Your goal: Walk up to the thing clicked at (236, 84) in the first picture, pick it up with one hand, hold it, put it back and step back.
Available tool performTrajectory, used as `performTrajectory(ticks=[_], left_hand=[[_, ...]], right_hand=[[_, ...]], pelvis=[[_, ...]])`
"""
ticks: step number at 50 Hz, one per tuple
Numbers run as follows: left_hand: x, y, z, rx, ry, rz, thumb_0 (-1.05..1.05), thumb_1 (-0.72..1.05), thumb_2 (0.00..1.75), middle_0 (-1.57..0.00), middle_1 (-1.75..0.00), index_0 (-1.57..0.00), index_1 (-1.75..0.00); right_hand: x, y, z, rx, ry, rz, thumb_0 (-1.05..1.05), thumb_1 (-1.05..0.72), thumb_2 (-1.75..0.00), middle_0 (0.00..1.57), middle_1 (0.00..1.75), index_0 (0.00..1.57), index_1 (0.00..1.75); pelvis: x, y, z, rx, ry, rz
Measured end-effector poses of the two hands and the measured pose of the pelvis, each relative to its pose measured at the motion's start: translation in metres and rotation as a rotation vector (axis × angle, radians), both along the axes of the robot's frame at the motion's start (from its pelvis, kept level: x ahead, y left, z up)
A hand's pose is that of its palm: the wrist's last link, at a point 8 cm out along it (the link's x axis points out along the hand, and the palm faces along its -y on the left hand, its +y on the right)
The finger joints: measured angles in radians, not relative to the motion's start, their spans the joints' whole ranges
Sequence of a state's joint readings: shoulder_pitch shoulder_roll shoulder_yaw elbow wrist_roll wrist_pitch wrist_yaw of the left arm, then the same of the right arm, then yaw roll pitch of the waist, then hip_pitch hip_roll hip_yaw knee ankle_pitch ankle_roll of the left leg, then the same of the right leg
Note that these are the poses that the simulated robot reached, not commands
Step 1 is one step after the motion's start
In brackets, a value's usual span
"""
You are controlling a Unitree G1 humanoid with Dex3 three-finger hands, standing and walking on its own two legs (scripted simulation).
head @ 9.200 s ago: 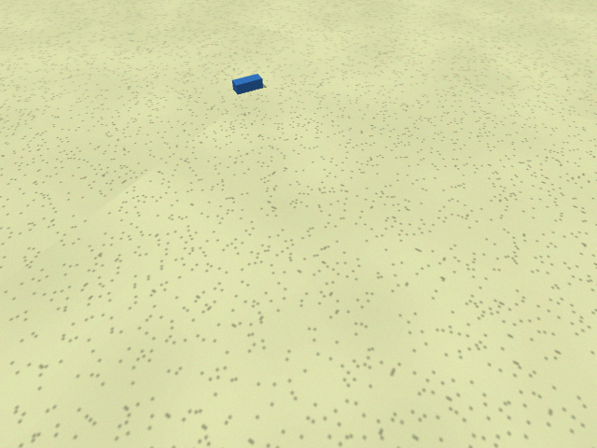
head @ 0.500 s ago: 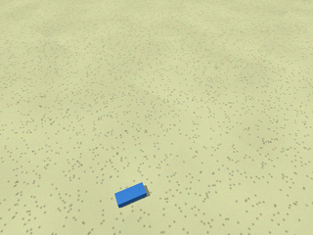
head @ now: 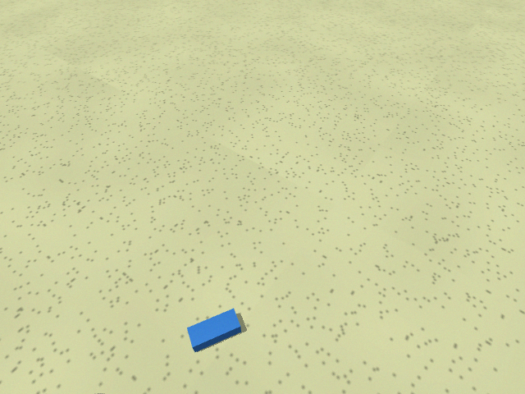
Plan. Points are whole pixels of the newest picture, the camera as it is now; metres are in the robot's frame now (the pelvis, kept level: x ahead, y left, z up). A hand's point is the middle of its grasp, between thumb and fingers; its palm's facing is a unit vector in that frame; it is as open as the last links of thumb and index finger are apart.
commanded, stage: stand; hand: left
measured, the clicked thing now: (214, 329) +0.44 +0.18 -0.75
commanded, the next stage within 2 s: none
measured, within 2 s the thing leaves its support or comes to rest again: neither
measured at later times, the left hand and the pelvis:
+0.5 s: hand out of the picture +0.07 +0.25 -0.15, palm faces -0.02 -0.94 -0.35, open 7.4 cm; pelvis +0.00 -0.01 +0.00, yaw +0 degrees
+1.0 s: hand out of the picture +0.06 +0.25 -0.16, palm faces -0.02 -0.94 -0.35, open 7.4 cm; pelvis +0.00 -0.01 +0.00, yaw +0 degrees
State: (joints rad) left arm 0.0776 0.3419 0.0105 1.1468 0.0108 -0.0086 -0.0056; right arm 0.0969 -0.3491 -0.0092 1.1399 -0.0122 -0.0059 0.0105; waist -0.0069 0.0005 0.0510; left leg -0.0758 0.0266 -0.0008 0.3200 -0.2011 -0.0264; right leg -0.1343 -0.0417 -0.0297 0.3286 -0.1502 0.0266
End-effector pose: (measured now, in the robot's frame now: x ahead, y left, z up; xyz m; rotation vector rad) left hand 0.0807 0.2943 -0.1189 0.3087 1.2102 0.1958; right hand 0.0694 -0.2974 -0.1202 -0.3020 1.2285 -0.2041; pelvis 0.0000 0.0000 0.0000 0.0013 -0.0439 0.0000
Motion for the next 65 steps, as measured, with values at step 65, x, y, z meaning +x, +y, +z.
performTrajectory(ticks=[65], left_hand=[[-0.019,-0.004,0.001,0.012,0.029,0.004,0.0,0.9,0.9,-0.2,-0.3,-0.21,-0.3]], right_hand=[[-0.007,-0.008,-0.003,0.003,0.015,0.016,0.0,-0.9,-0.9,0.21,0.3,0.2,0.3]], pelvis=[[-0.001,-0.009,0.0,0.0,-0.001,0.003]])
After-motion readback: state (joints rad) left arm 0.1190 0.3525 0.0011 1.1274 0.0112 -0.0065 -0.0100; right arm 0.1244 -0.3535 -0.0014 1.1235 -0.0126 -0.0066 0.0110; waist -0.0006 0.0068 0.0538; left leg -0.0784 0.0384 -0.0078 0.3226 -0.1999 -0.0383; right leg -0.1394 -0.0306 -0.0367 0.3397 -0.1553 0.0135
